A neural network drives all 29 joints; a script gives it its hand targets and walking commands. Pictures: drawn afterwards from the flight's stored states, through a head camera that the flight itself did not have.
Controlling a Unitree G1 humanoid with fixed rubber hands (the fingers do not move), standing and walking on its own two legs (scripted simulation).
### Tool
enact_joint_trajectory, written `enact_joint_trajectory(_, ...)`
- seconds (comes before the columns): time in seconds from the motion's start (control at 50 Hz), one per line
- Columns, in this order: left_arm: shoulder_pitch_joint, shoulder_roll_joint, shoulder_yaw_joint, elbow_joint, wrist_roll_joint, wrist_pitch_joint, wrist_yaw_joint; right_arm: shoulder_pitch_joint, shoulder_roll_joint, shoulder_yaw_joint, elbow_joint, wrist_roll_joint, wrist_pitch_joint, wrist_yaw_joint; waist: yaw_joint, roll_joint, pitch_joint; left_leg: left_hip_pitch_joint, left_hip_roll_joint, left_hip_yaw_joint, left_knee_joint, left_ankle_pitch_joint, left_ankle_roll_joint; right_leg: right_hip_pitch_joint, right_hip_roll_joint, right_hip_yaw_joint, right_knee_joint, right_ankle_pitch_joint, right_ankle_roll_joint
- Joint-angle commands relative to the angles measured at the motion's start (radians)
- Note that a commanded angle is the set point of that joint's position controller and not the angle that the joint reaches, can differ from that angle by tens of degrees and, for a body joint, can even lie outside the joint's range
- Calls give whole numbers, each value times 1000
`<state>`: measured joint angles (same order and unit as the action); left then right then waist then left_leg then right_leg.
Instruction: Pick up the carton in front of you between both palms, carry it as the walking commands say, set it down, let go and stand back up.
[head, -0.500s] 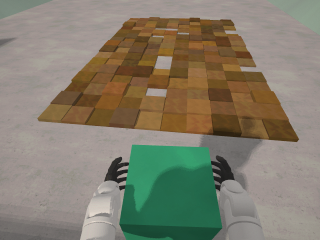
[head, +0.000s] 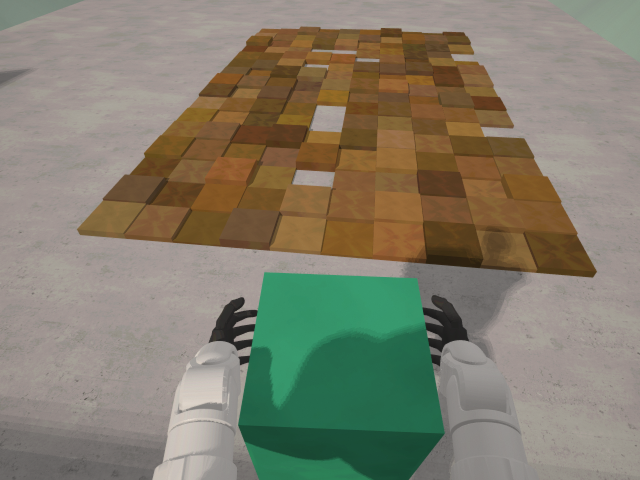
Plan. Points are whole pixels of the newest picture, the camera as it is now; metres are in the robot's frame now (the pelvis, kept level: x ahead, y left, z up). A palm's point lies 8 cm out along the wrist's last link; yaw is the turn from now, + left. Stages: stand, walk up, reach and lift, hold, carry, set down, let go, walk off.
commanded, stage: reach and lift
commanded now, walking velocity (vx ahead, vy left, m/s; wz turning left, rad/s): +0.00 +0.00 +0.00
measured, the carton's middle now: (335, 384) +0.29 +0.00 -0.05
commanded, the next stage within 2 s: hold in 0.48 s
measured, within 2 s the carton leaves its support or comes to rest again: neither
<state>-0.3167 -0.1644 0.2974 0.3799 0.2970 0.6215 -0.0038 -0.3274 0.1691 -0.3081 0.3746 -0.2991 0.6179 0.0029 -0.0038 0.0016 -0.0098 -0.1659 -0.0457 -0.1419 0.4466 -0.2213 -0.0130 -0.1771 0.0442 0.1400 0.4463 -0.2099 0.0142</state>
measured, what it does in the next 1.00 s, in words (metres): stands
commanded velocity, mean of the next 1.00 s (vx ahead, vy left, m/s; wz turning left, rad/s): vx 0.00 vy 0.00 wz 0.00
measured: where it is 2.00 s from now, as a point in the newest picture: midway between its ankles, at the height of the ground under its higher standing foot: outside the picture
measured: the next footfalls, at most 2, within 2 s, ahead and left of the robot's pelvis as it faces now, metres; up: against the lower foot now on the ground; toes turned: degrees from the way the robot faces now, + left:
left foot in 1.82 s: +0.16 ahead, +0.10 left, +0.00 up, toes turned +8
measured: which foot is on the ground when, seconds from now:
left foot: down 0.00-1.00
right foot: down 0.00-1.00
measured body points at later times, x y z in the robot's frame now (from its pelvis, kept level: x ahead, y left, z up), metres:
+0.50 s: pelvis +0.02 +0.00 +0.00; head -0.02 +0.00 +0.45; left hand +0.31 +0.15 +0.03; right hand +0.32 -0.15 +0.03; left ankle +0.02 +0.13 -0.74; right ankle +0.02 -0.13 -0.74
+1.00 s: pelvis +0.00 +0.00 +0.00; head -0.04 +0.00 +0.45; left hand +0.30 +0.15 +0.05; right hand +0.31 -0.15 +0.05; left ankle +0.02 +0.13 -0.74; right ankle +0.02 -0.13 -0.74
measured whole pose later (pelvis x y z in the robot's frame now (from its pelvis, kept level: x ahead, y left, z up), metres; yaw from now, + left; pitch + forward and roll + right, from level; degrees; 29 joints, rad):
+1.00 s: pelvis +0.00 +0.00 +0.00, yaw +0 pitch -7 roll +0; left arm -0.30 -0.16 0.25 0.27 0.29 0.76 -0.01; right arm -0.31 0.16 -0.26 0.27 -0.29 0.74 0.01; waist 0.00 0.00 0.01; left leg -0.06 -0.04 -0.13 0.38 -0.20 -0.01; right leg -0.07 0.04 0.13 0.38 -0.19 0.01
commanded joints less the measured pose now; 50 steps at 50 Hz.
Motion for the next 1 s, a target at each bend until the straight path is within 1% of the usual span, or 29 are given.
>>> enact_joint_trajectory(0.0,-536,-941,-567,-18,-242,-22,-248,-472,959,570,32,235,-6,252,0,0,-254,56,-48,77,-86,112,1,101,48,-77,-76,122,1)
enact_joint_trajectory(0.24,-440,-931,-603,-105,-272,10,-239,-380,940,604,-56,259,24,247,-2,2,-260,111,-53,67,-104,236,-5,149,55,-70,-92,244,7)
enact_joint_trajectory(0.34,-423,-926,-613,-132,-279,24,-237,-362,934,613,-83,265,37,245,-1,2,-250,123,-54,65,-110,253,-6,159,56,-68,-99,259,8)
enact_joint_trajectory(0.44,-423,-922,-616,-148,-283,36,-236,-363,931,617,-98,269,49,245,-1,1,-236,125,-54,64,-115,244,-4,162,56,-67,-105,250,8)
enact_joint_trajectory(0.54,-431,-926,-683,-239,-324,63,-233,-369,943,686,-190,310,77,239,0,-1,-282,163,-56,59,-121,299,-6,202,57,-62,-113,312,14)
enact_joint_trajectory(0.58,-415,-902,-670,-240,-315,86,-229,-352,923,675,-189,305,99,233,1,-2,-248,157,-55,60,-133,273,-6,202,55,-61,-123,289,13)
enact_joint_trajectory(0.64,-405,-869,-620,-196,-284,109,-227,-344,889,622,-143,276,121,232,2,-1,-158,126,-52,68,-152,168,-4,169,52,-66,-139,184,7)
enact_joint_trajectory(0.68,-427,-871,-606,-182,-279,111,-232,-366,890,607,-130,269,123,236,1,0,-139,115,-49,71,-154,127,-1,157,50,-70,-143,143,5)
enact_joint_trajectory(0.8,-510,-902,-615,-179,-290,102,-244,-443,923,615,-125,277,114,246,0,2,-183,117,-46,72,-139,108,1,158,48,-73,-129,122,3)
enact_joint_trajectory(0.98,-541,-904,-599,-141,-280,96,-245,-478,926,601,-87,267,110,248,1,-1,-184,107,-44,77,-139,68,3,150,45,-76,-128,82,3)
